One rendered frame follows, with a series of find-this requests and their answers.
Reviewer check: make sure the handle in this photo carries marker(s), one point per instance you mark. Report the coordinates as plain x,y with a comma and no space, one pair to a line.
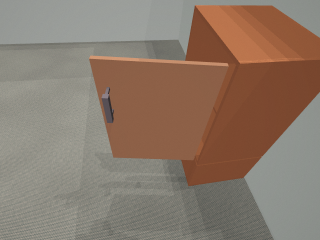
107,106

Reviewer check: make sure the cupboard door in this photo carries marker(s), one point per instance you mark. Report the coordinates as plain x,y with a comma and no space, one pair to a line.
161,107

